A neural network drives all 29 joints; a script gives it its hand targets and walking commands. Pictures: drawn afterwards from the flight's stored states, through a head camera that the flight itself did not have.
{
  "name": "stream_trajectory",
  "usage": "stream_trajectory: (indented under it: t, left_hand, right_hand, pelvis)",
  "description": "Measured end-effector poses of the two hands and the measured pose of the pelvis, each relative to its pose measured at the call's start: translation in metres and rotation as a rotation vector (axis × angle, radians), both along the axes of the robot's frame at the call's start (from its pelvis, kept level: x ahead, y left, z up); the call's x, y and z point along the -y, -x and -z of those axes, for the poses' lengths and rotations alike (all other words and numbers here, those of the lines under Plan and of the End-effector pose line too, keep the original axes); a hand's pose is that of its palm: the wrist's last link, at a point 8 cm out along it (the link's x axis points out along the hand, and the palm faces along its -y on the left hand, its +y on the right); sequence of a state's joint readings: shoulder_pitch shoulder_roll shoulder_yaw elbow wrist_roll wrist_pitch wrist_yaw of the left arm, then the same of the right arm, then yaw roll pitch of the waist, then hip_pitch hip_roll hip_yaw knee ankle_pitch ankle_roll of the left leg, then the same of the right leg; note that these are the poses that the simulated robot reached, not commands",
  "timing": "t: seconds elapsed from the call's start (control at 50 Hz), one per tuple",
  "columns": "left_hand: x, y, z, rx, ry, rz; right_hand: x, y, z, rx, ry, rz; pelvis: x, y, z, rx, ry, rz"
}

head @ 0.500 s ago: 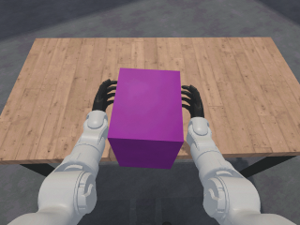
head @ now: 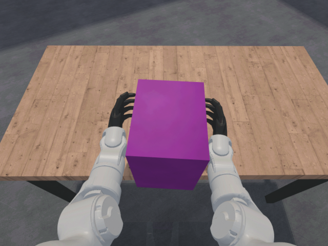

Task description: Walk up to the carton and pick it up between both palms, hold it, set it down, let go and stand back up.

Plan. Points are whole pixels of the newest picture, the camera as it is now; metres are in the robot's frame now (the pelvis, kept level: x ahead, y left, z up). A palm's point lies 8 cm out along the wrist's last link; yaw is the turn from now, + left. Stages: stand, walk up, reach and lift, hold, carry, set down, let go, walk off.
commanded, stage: reach and lift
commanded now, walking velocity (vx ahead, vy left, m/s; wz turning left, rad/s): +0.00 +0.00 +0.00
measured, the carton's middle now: (167, 139) +0.39 -0.03 -0.03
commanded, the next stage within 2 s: none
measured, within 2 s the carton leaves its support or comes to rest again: leaves its support in 0.66 s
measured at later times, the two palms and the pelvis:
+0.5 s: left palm (118, 122) +0.42 +0.10 +0.03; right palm (217, 129) +0.39 -0.16 +0.01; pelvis +0.00 +0.00 +0.00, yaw +0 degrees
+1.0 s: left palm (116, 113) +0.41 +0.09 +0.08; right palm (226, 120) +0.38 -0.17 +0.07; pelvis -0.01 -0.01 +0.01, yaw +0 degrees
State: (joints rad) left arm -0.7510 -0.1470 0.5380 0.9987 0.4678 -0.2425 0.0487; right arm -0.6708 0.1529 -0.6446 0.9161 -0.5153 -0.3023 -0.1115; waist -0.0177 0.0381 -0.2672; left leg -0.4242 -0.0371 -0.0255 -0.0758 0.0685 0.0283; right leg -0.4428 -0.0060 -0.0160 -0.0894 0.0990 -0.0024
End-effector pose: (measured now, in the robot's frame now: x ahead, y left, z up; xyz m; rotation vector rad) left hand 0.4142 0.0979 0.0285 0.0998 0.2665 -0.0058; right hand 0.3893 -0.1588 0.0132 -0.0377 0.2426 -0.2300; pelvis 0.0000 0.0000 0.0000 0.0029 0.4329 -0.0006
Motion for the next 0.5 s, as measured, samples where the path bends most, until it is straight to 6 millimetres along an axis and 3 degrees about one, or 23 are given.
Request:
stream_trajectory:
  t: [0.5]
  left_hand:
    - [0.0007,-0.0028,-0.0006,-0.014,0.002,-0.009]
  right_hand:
    - [-0.0001,-0.0015,-0.0004,-0.009,-0.013,0.012]
  pelvis:
    - [-0.003,0.0047,0.0014,-0.026,-0.001,0.0]
